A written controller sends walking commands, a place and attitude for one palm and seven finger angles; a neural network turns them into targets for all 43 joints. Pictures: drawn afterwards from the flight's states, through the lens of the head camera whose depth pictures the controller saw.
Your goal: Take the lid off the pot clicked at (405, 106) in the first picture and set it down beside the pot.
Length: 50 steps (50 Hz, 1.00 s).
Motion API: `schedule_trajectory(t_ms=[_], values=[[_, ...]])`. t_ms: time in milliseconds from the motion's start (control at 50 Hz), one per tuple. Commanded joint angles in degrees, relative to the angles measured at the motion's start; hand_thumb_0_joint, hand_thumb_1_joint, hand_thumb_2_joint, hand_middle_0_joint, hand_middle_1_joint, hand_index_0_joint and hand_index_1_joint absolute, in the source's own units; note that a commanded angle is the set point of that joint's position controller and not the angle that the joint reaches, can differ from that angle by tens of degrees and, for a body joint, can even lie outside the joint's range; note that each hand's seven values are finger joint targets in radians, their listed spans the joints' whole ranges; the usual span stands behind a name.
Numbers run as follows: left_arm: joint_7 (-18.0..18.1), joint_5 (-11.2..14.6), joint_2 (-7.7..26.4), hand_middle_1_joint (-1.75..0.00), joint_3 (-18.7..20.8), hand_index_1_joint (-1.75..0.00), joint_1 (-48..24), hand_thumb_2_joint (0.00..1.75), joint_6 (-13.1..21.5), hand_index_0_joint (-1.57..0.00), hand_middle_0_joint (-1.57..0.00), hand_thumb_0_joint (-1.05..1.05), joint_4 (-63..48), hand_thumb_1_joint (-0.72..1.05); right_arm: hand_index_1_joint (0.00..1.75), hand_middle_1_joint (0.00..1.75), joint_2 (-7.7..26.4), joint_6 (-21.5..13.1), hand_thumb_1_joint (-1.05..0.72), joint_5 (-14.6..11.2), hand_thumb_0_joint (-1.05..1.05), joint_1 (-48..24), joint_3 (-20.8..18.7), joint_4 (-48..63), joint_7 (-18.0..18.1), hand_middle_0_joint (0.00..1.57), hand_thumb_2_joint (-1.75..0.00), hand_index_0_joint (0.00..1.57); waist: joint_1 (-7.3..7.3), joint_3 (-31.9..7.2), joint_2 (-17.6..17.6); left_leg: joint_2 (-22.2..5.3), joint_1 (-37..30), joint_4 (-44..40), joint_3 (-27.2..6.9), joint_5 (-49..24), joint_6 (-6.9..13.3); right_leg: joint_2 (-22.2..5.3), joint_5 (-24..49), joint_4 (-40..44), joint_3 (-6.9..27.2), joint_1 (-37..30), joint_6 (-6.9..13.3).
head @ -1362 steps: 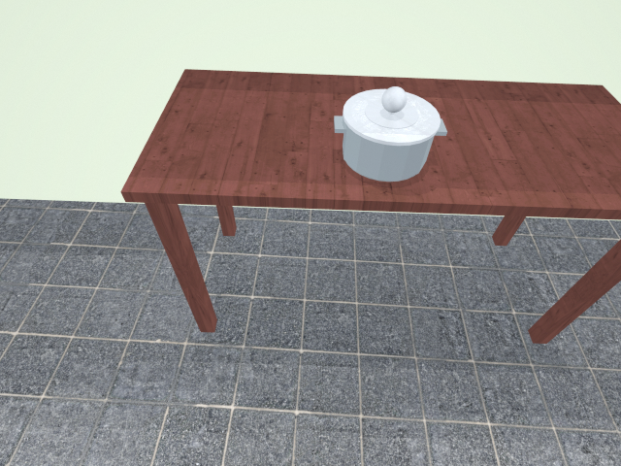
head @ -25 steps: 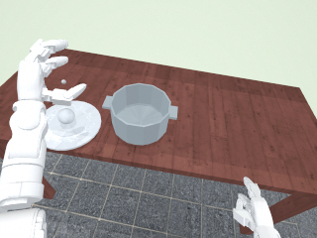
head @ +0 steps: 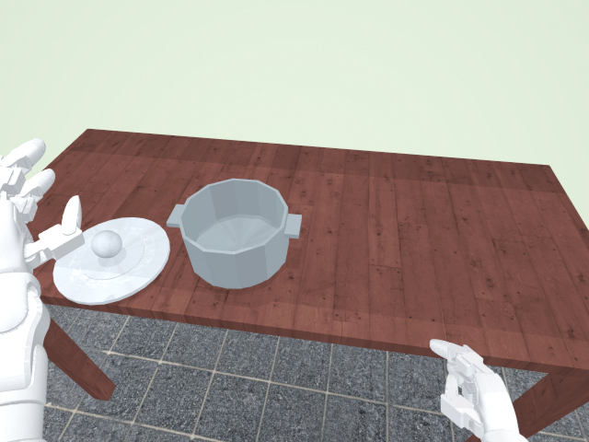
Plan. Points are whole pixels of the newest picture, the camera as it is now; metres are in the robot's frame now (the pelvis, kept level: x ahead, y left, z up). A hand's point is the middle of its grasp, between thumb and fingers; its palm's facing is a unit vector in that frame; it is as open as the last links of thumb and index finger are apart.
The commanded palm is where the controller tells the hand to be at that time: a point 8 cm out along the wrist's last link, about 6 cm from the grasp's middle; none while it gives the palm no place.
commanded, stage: draw the hand back to the body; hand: left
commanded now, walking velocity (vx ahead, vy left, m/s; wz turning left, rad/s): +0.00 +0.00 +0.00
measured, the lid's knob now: (106, 244) +0.45 +0.38 -0.02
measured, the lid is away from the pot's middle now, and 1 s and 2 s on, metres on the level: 0.24 0.24 0.24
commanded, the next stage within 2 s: step back with the hand held close in 1.00 s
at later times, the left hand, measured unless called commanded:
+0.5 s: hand (27, 286) +0.22 +0.29 +0.18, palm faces +0.42 -0.87 -0.25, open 7.4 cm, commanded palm +0.17 +0.32 +0.18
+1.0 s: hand (13, 336) +0.18 +0.28 +0.17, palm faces +0.38 -0.86 -0.34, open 7.4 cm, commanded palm +0.12 +0.32 +0.18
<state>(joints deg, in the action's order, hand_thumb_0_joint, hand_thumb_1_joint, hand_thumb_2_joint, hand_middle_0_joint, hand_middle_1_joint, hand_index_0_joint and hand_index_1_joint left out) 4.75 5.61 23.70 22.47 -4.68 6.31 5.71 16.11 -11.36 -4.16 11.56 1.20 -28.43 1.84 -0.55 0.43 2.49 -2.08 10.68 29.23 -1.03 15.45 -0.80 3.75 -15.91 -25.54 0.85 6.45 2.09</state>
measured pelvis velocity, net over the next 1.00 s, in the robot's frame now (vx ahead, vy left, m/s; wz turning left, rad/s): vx -0.01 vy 0.04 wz -0.01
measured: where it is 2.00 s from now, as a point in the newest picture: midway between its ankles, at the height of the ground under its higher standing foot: outside the picture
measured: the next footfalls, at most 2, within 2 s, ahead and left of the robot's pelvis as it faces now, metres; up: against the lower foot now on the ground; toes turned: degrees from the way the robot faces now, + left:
none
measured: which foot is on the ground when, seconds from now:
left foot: down 0.00-1.00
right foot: down 0.00-1.00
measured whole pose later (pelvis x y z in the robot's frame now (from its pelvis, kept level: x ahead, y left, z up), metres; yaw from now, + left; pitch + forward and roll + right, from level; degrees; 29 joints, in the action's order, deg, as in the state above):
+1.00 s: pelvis -0.01 +0.04 +0.00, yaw +0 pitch -5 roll -1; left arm 6.4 4.1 19.4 17.4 31.2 7.5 -29.8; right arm 13.5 -12.3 -2.1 12.9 -1.3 -30.5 5.0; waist 1.7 0.8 1.2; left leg 1.0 9.4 29.0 0.8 15.0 2.4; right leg 0.4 -15.2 -24.9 2.3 5.0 -1.2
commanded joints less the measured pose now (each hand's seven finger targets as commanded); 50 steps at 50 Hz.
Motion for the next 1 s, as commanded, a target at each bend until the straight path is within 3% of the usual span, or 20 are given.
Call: schedule_trajectory(t_ms=[0,120,160,240,320,360,420,440,500,540,560,620,640,720,740,760,820,840,940,980], values=[[1.3,0.4,16.8,-0.35,6.3,-0.35,-13.2,0.89,4.1,-0.24,-0.24,0.00,-15.0,0.75,0.30,0.30,5.2,1.4,-0.90,0.6,0.00,-6.5,-2.1,1.9,1.5,0.20,-0.90,0.20,1.56,-5.8,2.6,1.0,-6.1,-2.2,3.5,-6.8,3.3,-5.1,11.1,6.8,0.0,5.3,-1.0],[1.1,1.0,13.2,-0.30,4.3,-0.30,-7.1,0.90,4.6,-0.20,-0.20,0.00,-18.0,0.90,0.30,0.30,4.7,0.7,-0.90,0.7,0.00,-7.9,-2.1,1.9,1.8,0.20,-0.90,0.20,1.89,-4.0,2.1,1.0,-6.6,-3.4,3.1,-4.3,3.2,-5.1,6.2,8.1,-0.2,6.4,-1.0],[1.2,0.9,12.6,-0.30,3.5,-0.30,-7.7,0.90,5.2,-0.20,-0.20,0.00,-22.1,0.90,0.30,0.30,4.4,0.3,-0.90,0.7,0.00,-8.3,-2.1,2.0,1.9,0.20,-0.90,0.20,1.72,-4.6,4.3,1.1,-7.8,-4.3,2.9,-3.7,3.1,-4.8,5.0,8.3,-0.3,6.4,-0.8],[1.6,0.8,12.1,-0.30,4.3,-0.30,-3.1,0.90,5.6,-0.20,-0.20,0.00,-23.9,0.90,0.30,0.30,4.3,-0.2,-0.90,1.0,0.00,-8.2,-2.2,1.7,2.1,0.20,-0.90,0.20,2.20,-3.1,3.3,0.7,-7.3,-5.4,1.8,-2.8,2.8,-4.5,3.3,8.4,-1.1,6.3,-0.5],[1.6,0.5,9.4,-0.30,2.8,-0.30,3.0,0.90,6.0,-0.20,-0.20,0.00,-29.6,0.90,0.30,0.30,3.9,-1.0,-0.90,1.3,0.00,-8.4,-2.2,2.0,1.8,0.20,-0.90,0.20,2.71,-4.4,5.7,0.3,-8.2,-6.6,1.0,-4.0,2.6,-4.2,5.3,6.8,-1.7,5.2,-0.1],[1.4,0.3,7.1,-0.30,0.8,-0.30,5.9,0.90,5.8,-0.20,-0.20,0.00,-29.8,0.90,0.30,0.30,3.9,-0.9,-0.90,1.3,0.00,-8.3,-2.2,2.0,1.7,0.20,-0.90,0.20,2.37,-3.0,4.4,0.1,-7.3,-7.6,0.3,-3.3,2.5,-3.9,5.1,6.3,-1.8,5.3,-0.1],[1.4,0.3,7.5,-0.30,1.9,-0.30,9.5,0.90,5.3,-0.20,-0.20,0.00,-31.2,0.90,0.30,0.30,4.1,-0.4,-0.90,1.4,0.00,-8.1,-2.3,2.1,1.7,0.20,-0.90,0.20,2.67,-1.4,2.1,-0.3,-5.7,-8.3,-0.5,-1.7,2.3,-4.0,4.1,6.2,-2.1,5.4,-0.1],[1.5,0.3,8.8,-0.30,2.8,-0.30,9.7,0.90,5.6,-0.20,-0.20,0.00,-33.6,0.90,0.30,0.30,4.2,-0.4,-0.90,1.4,0.00,-8.1,-2.4,2.2,1.7,0.20,-0.90,0.20,2.64,-1.4,3.2,-0.4,-5.4,-8.5,-0.8,-1.5,2.2,-4.0,4.2,6.0,-2.2,4.9,0.0],[1.5,0.0,7.0,-0.30,1.5,-0.30,12.5,0.90,5.5,-0.20,-0.20,0.00,-36.6,0.90,0.30,0.30,3.6,-0.5,-0.90,1.6,0.00,-8.4,-2.3,2.7,1.6,0.20,-0.90,0.20,2.85,-1.1,5.2,-0.6,-5.6,-8.9,-1.2,-1.0,2.1,-4.0,4.1,5.8,-2.1,5.2,0.0],[1.7,-0.2,8.0,-0.30,2.3,-0.30,15.4,0.90,5.9,-0.20,-0.20,0.00,-40.3,0.90,0.30,0.30,3.6,-0.9,-0.90,1.8,0.00,-8.4,-2.3,2.9,1.5,0.20,-0.90,0.20,3.01,-1.6,6.2,-0.9,-5.3,-9.2,-1.8,-0.9,2.0,-4.1,4.8,5.3,-2.1,4.2,0.1],[1.6,-0.2,6.2,-0.30,1.1,-0.30,16.8,0.90,5.7,-0.20,-0.20,0.00,-39.7,0.90,0.30,0.30,3.3,-0.8,-0.90,2.1,0.00,-8.2,-2.2,2.9,1.5,0.20,-0.90,0.20,2.99,-1.4,5.5,-0.8,-5.0,-9.7,-2.0,-0.8,2.0,-3.8,4.7,5.3,-2.1,4.3,0.1],[1.7,-0.4,5.1,-0.30,0.5,-0.30,21.2,0.90,5.3,-0.20,-0.20,0.00,-41.2,0.90,0.30,0.30,3.4,-0.7,-0.90,2.1,0.00,-7.8,-2.4,2.9,1.3,0.20,-0.90,0.20,3.06,-0.7,4.6,-1.0,-4.4,-9.2,-2.0,-1.4,1.7,-4.0,5.0,5.0,-2.3,4.6,0.2],[1.8,-0.4,6.6,-0.30,1.6,-0.30,22.2,0.90,5.4,-0.20,-0.20,0.00,-42.7,0.90,0.30,0.30,3.5,-0.7,-0.90,2.1,0.00,-7.5,-2.5,3.1,1.4,0.20,-0.90,0.20,3.02,-1.0,3.9,-1.2,-4.1,-9.3,-2.3,-1.5,1.7,-4.0,5.4,4.8,-2.4,4.0,0.2],[2.0,-0.9,5.0,-0.30,0.5,-0.30,26.0,0.90,5.3,-0.20,-0.20,0.00,-46.2,0.90,0.30,0.30,3.0,-0.7,-0.90,2.2,0.00,-7.5,-2.4,3.7,1.4,0.20,-0.90,0.20,3.30,-0.9,5.9,-1.3,-3.9,-9.4,-2.3,-1.2,1.4,-4.0,5.0,4.4,-2.3,4.5,0.2],[2.2,-0.8,6.0,-0.30,1.5,-0.30,27.5,0.90,5.3,-0.20,-0.20,0.00,-46.2,0.90,0.30,0.30,3.0,-0.8,-0.90,2.2,0.00,-7.5,-2.5,3.7,1.5,0.20,-0.90,0.20,3.34,-0.3,4.5,-1.3,-3.3,-9.3,-2.6,-0.7,1.5,-3.9,4.9,4.4,-2.4,4.3,0.2],[2.1,-1.0,4.2,-0.30,0.0,-0.30,28.6,0.90,5.3,-0.20,-0.20,0.00,-46.7,0.90,0.30,0.30,2.8,-0.8,-0.90,2.3,0.00,-7.5,-2.5,3.9,1.6,0.20,-0.90,0.20,3.21,-0.7,5.3,-1.0,-3.6,-9.1,-2.0,-0.8,1.5,-3.8,4.6,4.7,-2.2,4.7,0.1],[2.2,-1.1,4.3,-0.30,0.3,-0.30,32.4,0.90,5.0,-0.20,-0.20,0.00,-47.8,0.90,0.30,0.30,2.6,-0.8,-0.90,2.3,0.00,-7.3,-2.5,4.2,1.6,0.20,-0.90,0.20,3.54,-0.3,4.7,-1.1,-3.1,-8.8,-2.2,-0.5,1.4,-3.8,4.2,4.4,-2.3,4.9,0.2],[2.4,-1.2,5.6,-0.30,1.0,-0.30,31.7,0.90,5.0,-0.20,-0.20,0.00,-48.4,0.90,0.30,0.30,2.8,-0.7,-0.90,2.2,0.00,-7.2,-2.6,4.1,1.8,0.20,-0.90,0.20,3.28,-0.1,4.2,-1.2,-2.7,-8.8,-2.3,0.4,1.4,-3.7,3.9,4.4,-2.2,4.8,0.2],[3.0,-1.6,5.4,-0.30,0.8,-0.30,30.1,0.90,5.0,-0.20,-0.20,0.00,-48.8,0.90,0.30,0.30,2.7,-1.3,-0.90,2.4,0.00,-6.6,-2.5,4.0,2.4,0.20,-0.90,0.20,3.05,0.4,4.7,-0.9,-3.1,-8.0,-2.3,0.8,1.5,-3.8,3.0,4.7,-2.1,5.9,0.2],[2.9,-1.8,3.8,-0.30,-0.3,-0.30,31.9,0.90,4.9,-0.20,-0.20,0.00,-47.9,0.90,0.30,0.30,2.5,-1.5,-0.90,2.4,0.00,-6.6,-2.5,4.0,2.3,0.20,-0.90,0.20,3.22,0.7,5.7,-0.9,-3.0,-8.0,-2.2,0.8,1.4,-3.7,2.9,4.4,-2.1,6.4,0.2]])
